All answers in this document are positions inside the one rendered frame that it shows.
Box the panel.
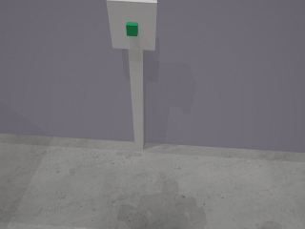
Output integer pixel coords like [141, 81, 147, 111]
[106, 0, 157, 150]

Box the button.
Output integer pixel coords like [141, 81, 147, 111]
[126, 22, 138, 36]

